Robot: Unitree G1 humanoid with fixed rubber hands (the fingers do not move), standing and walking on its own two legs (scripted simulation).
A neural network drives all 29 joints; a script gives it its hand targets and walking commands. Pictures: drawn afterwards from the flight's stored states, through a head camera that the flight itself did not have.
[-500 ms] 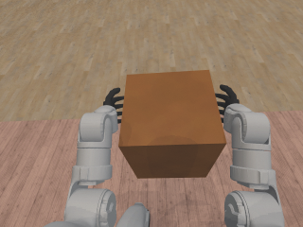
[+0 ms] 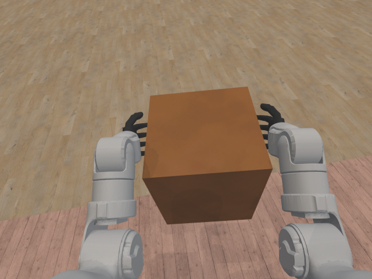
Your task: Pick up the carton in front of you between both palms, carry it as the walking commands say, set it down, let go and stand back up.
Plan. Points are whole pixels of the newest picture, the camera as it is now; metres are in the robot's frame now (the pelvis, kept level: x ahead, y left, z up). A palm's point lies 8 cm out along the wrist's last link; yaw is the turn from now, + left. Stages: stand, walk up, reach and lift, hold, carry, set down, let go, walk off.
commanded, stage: carry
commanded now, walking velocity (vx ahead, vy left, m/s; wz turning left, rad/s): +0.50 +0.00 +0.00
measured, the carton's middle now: (203, 161) +0.35 -0.02 +0.05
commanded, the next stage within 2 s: none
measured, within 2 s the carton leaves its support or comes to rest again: neither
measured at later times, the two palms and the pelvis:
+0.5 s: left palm (134, 83) +0.65 +0.18 +0.08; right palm (229, 70) +0.67 -0.12 +0.09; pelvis +0.30 +0.01 -0.03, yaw +0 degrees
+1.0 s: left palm (153, 42) +0.96 +0.15 +0.07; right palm (226, 33) +0.97 -0.15 +0.08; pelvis +0.61 +0.01 -0.07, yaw +1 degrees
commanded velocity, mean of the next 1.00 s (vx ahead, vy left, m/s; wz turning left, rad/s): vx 0.50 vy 0.00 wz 0.00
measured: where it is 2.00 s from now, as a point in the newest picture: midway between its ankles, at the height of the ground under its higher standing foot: (195, 142)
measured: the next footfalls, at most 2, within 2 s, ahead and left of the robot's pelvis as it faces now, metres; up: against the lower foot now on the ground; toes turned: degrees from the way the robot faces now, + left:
left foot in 0.46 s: +0.43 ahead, +0.07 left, -0.03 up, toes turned +4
right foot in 0.96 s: +0.74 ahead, -0.05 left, -0.06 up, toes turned -2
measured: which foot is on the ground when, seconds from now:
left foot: up 0.00-0.44, down 0.46-0.98, up 1.00-1.00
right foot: down 0.00-0.48, up 0.50-0.94, down 0.96-1.00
